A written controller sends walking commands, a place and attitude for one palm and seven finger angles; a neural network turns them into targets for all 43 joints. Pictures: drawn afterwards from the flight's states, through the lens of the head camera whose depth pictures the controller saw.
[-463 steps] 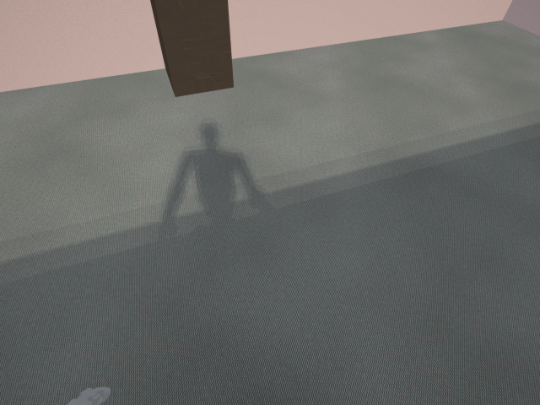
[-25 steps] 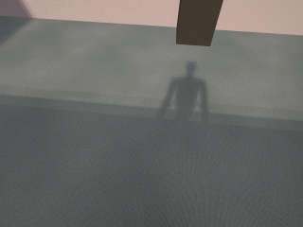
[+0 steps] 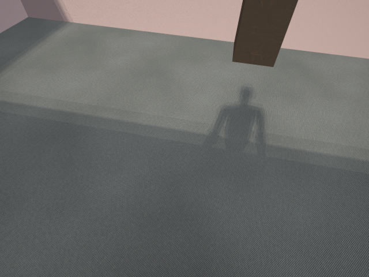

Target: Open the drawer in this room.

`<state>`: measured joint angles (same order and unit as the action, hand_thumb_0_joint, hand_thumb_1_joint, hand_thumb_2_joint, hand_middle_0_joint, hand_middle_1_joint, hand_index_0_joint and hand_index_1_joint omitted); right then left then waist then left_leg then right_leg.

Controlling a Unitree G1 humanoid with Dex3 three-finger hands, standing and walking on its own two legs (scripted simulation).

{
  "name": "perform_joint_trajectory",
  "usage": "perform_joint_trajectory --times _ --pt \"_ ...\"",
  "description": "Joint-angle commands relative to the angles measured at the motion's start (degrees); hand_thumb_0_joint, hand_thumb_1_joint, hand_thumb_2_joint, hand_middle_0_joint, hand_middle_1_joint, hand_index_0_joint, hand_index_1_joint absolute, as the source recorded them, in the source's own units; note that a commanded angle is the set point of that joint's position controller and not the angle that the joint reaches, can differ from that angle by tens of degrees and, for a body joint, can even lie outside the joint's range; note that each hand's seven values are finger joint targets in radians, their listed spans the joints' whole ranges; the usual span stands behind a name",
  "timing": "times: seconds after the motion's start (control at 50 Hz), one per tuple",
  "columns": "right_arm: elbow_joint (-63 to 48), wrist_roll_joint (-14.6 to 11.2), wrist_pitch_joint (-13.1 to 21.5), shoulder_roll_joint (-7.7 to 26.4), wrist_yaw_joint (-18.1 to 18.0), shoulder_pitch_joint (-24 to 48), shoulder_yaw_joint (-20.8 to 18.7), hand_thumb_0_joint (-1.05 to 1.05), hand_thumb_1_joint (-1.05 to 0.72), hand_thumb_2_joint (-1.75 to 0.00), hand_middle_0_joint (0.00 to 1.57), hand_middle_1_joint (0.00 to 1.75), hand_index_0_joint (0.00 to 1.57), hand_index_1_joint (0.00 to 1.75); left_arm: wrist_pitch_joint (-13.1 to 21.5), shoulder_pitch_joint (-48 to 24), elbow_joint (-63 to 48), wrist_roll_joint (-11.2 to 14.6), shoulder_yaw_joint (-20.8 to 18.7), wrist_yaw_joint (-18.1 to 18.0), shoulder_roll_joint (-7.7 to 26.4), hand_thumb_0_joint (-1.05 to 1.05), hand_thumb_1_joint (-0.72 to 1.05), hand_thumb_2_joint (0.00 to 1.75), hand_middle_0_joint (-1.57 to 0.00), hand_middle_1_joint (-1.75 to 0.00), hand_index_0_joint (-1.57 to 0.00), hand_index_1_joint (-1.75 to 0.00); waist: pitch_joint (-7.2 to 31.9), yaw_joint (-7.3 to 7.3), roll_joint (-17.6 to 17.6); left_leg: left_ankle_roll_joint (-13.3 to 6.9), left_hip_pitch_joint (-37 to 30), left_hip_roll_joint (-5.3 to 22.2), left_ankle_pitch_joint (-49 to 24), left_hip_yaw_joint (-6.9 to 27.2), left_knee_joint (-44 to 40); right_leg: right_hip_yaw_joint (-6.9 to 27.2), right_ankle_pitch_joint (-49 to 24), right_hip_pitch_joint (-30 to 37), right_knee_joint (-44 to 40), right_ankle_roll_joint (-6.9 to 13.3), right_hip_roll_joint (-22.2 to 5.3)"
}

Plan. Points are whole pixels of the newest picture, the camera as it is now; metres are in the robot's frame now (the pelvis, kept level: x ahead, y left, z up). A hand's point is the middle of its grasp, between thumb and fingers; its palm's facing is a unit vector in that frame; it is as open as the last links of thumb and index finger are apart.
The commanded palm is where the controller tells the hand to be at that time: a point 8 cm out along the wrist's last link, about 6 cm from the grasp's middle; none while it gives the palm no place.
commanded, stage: turn or walk to find it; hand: left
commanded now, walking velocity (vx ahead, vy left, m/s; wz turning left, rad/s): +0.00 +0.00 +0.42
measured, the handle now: out of the picture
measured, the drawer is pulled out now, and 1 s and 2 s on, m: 0.00 0.00 0.00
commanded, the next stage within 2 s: stand and wait in 0.26 s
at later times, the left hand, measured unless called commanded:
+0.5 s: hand out of the picture -0.02 +0.23 -0.18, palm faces +0.17 -0.97 -0.20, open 7.4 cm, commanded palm none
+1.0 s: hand out of the picture -0.08 +0.17 -0.17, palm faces +0.28 -0.93 -0.23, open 7.4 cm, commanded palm none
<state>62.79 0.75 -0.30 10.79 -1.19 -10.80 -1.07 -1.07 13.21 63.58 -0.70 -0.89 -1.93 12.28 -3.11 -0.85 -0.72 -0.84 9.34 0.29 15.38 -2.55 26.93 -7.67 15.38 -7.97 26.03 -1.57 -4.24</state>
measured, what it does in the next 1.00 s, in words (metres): steps on the spot, turning left: right foot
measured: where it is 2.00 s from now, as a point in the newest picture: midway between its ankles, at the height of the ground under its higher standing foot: outside the picture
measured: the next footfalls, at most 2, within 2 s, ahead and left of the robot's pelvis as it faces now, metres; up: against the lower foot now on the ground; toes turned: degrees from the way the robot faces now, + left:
right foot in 0.74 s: +0.00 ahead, -0.12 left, +0.00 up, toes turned +7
left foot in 1.06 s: -0.07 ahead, +0.14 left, +0.00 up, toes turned +18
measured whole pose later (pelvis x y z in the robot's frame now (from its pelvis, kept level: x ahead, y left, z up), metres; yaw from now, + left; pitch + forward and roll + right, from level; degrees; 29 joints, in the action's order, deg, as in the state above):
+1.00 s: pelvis -0.05 -0.01 +0.00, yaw +15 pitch +0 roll +1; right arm 60.7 0.7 -2.8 11.9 -0.5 -11.4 -3.3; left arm -0.1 15.5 60.3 -1.6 -0.8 -1.8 8.7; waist -3.3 -0.7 0.9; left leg 2.2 19.1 2.1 24.1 -0.6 44.2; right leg -7.3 17.2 -11.1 28.3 0.4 -3.8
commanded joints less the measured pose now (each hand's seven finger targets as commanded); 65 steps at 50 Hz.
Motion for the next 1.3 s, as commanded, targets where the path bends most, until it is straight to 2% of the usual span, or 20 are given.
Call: perform_joint_trajectory --times 0.0,0.12,0.2,0.24,0.28,0.32,0.34,0.4,0.5,0.58,0.66,0.7,0.74,0.76,0.84,0.96,1.02,1.06,1.12,1.28 --pt "-3.7 0.1 -0.1 8.1 0.1 -1.3 -1.6 0.0 -0.9 -0.9 0.2 0.3 0.2 0.3 0.3 2.6 -2.9 -0.3 -1.5 -0.1 6.0 0.0 0.9 0.9 -0.2 -0.3 -0.2 -0.3 -2.1 0.07 2.9 -1.3 8.5 7.6 -5.7 8.3 -6.3 3.4 -1.8 -1.5 -2.5 0.8 -4.5" --pt "-7.0 0.4 -1.0 8.3 0.7 -1.7 -2.4 0.0 -0.9 -0.9 0.2 0.3 0.2 0.3 0.0 2.0 -5.8 -0.6 -3.0 0.1 8.2 0.0 0.9 0.9 -0.2 -0.3 -0.2 -0.3 0.4 0.25 -0.8 -1.0 14.3 4.7 1.3 7.8 -0.4 5.6 7.0 -2.5 -4.1 3.0 -8.4" --pt "-8.2 0.6 -1.4 6.6 1.0 -2.9 -3.0 0.0 -0.9 -0.9 0.2 0.3 0.2 0.3 0.2 0.6 -8.4 -0.9 -4.0 -0.1 10.5 0.0 0.9 0.9 -0.2 -0.3 -0.2 -0.3 3.2 0.28 -10.0 0.9 13.1 2.0 6.2 0.5 16.0 10.5 7.4 -5.2 -9.7 8.5 -18.2" --pt "-8.9 0.4 -1.6 6.2 1.2 -2.9 -3.2 0.0 -0.9 -0.9 0.2 0.3 0.2 0.3 0.4 -1.3 -9.5 -1.2 -4.1 -0.4 10.5 0.0 0.9 0.9 -0.2 -0.3 -0.2 -0.3 2.3 0.86 -9.1 1.4 12.0 3.9 10.4 -0.6 19.8 8.5 0.9 -8.0 -8.4 9.8 -20.0" --pt "-8.1 0.2 -0.9 5.3 1.5 -5.3 -2.8 0.0 -0.9 -0.9 0.2 0.3 0.2 0.3 0.2 -1.7 -9.4 -1.1 -3.8 0.0 9.9 0.0 0.9 0.9 -0.2 -0.3 -0.2 -0.3 2.9 2.2 -2.9 1.4 6.8 4.3 3.3 0.3 8.6 2.8 -4.7 -9.5 0.5 6.4 -15.9" --pt "-7.6 0.7 0.4 11.4 0.9 -9.1 -3.7 0.0 -0.9 -0.9 0.2 0.3 0.2 0.3 -0.4 -0.7 -10.5 0.0 -2.6 0.4 4.1 0.0 0.9 0.9 -0.2 -0.3 -0.2 -0.3 2.2 3.03 19.7 -4.8 3.2 17.5 -11.5 24.9 -10.2 -3.5 10.8 -18.9 19.9 -1.8 -1.6" --pt "-7.0 0.8 0.5 12.7 0.1 -9.2 -4.0 0.0 -0.9 -0.9 0.2 0.3 0.2 0.3 -0.6 -1.9 -10.9 -0.3 -2.3 0.2 4.1 0.0 0.9 0.9 -0.2 -0.3 -0.2 -0.3 1.9 3.48 17.7 -8.7 3.9 21.2 -13.1 27.6 -13.5 2.4 18.3 -19.3 28.5 -1.0 -0.3" --pt "-6.9 0.7 1.0 9.9 -0.8 -5.3 -3.0 0.0 -0.9 -0.9 0.2 0.3 0.2 0.3 -0.7 -1.0 -8.1 -0.8 -2.4 0.4 4.1 0.0 0.9 0.9 -0.2 -0.3 -0.2 -0.3 2.6 1.6 11.2 -7.5 3.6 16.7 -6.8 21.5 -12.8 8.0 12.2 -20.5 34.6 -0.4 -0.8" --pt "-5.4 0.4 1.5 8.4 -1.2 -5.0 -2.4 0.0 -0.9 -0.9 0.2 0.3 0.2 0.3 -0.3 0.6 -6.1 -0.6 -1.3 0.7 2.2 0.0 0.9 0.9 -0.2 -0.3 -0.2 -0.3 5.6 1.28 6.2 -8.3 -2.6 13.5 -16.6 13.4 -10.8 6.7 9.4 -17.0 25.4 -1.6 0.0" --pt "-4.2 0.5 0.9 8.6 -0.9 -5.7 -2.8 0.0 -0.9 -0.9 0.2 0.3 0.2 0.3 -0.2 -0.8 -6.4 -0.3 -0.9 0.4 1.5 0.0 0.9 0.9 -0.2 -0.3 -0.2 -0.3 3.8 2.31 8.2 -8.5 -1.6 13.4 -17.0 14.7 -10.9 5.7 10.1 -12.5 14.8 -1.6 0.9" --pt "-4.8 0.2 0.3 9.2 -0.4 -3.9 -3.4 0.0 -0.9 -0.9 0.2 0.3 0.2 0.3 0.0 3.2 -5.1 -0.1 -1.5 -0.1 2.2 0.0 0.9 0.9 -0.2 -0.3 -0.2 -0.3 3.3 0.33 8.7 -6.9 4.5 11.8 -15.6 15.9 -8.7 4.5 2.1 -4.3 4.2 -1.2 1.6" --pt "-5.6 -0.3 0.1 7.7 0.0 -3.0 -3.4 0.0 -0.9 -0.9 0.2 0.3 0.2 0.3 0.8 5.4 -4.7 -0.4 -1.9 -0.4 4.0 0.0 0.9 0.9 -0.2 -0.3 -0.2 -0.3 4.0 -0.38 3.7 -3.2 9.5 7.6 -10.9 12.5 -3.6 6.8 -5.0 2.6 -5.5 -0.5 -1.6" --pt "-8.1 -0.4 -0.2 3.8 0.6 -1.5 -2.7 0.0 -0.9 -0.9 0.2 0.3 0.2 0.3 1.3 4.6 -6.0 -0.8 -3.1 -0.7 10.4 0.0 0.9 0.9 -0.2 -0.3 -0.2 -0.3 1.6 -0.31 -12.9 1.7 18.7 -1.4 5.8 2.4 9.3 21.4 -7.6 2.2 -10.9 7.0 -17.6" --pt "-8.3 0.0 -0.9 5.1 0.6 0.4 -3.3 0.0 -0.9 -0.9 0.2 0.3 0.2 0.3 1.4 3.9 -6.9 -0.8 -3.0 -0.5 10.1 0.0 0.9 0.9 -0.2 -0.3 -0.2 -0.3 1.3 -1.41 -11.8 1.8 16.9 -1.0 13.6 3.5 19.0 22.4 -8.4 -3.2 -12.5 11.0 -20.5" --pt "-5.4 0.1 -1.8 3.7 0.8 -3.3 -3.2 0.0 -0.9 -0.9 0.2 0.3 0.2 0.3 1.9 -0.5 -7.5 -0.8 -2.0 -0.4 5.6 0.0 0.9 0.9 -0.2 -0.3 -0.2 -0.3 -1.4 2.08 -7.4 2.1 16.3 1.1 9.4 3.5 29.1 12.0 -18.7 -5.8 -8.9 9.5 -12.9" --pt "-5.3 -0.4 -0.8 2.7 0.4 0.1 -1.9 0.0 -0.9 -0.9 0.2 0.3 0.2 0.3 2.2 6.2 -4.2 -1.0 -2.0 -0.3 7.2 0.0 0.9 0.9 -0.2 -0.3 -0.2 -0.3 3.2 -0.99 -9.3 3.2 10.8 1.4 8.2 -0.4 10.7 10.6 -33.0 3.1 -3.8 9.3 -11.1" --pt "-2.9 -0.4 0.5 3.8 0.1 -4.0 -1.7 0.0 -0.9 -0.9 0.2 0.3 0.2 0.3 2.1 4.1 -3.4 -0.1 -1.9 -0.3 6.3 0.0 0.9 0.9 -0.2 -0.3 -0.2 -0.3 5.8 1.06 -6.4 2.6 -1.1 2.5 -8.8 0.7 -4.9 8.0 -26.8 0.1 1.2 4.9 -7.7" --pt "-2.4 0.0 1.5 8.0 -0.5 -4.3 -2.1 0.0 -0.9 -0.9 0.2 0.3 0.2 0.3 1.7 6.4 -3.4 0.2 -1.2 -0.2 3.0 0.0 0.9 0.9 -0.2 -0.3 -0.2 -0.3 9.2 -0.06 4.9 -1.2 -8.3 11.9 -30.5 8.2 -1.9 4.6 -12.5 -5.2 2.8 1.0 -3.3" --pt "-1.5 -0.2 1.2 7.4 -1.0 -1.5 -1.7 0.0 -0.9 -0.9 0.2 0.3 0.2 0.3 1.1 4.3 -1.5 0.0 -0.6 -0.1 2.7 0.0 0.9 0.9 -0.2 -0.3 -0.2 -0.3 4.1 0.06 9.7 -1.7 -1.9 10.8 -27.1 6.8 -4.4 3.3 -7.7 -1.6 -0.6 -0.2 -2.4" --pt "-0.8 -0.4 1.4 5.4 -1.1 -2.8 -0.8 0.0 -0.9 -0.9 0.2 0.3 0.2 0.3 1.2 5.2 1.4 -0.1 0.0 0.2 2.9 0.0 0.9 0.9 -0.2 -0.3 -0.2 -0.3 -1.7 0.38 3.3 0.2 1.1 7.7 -12.9 4.4 -7.8 5.0 -9.0 -0.8 -6.1 0.5 -3.5"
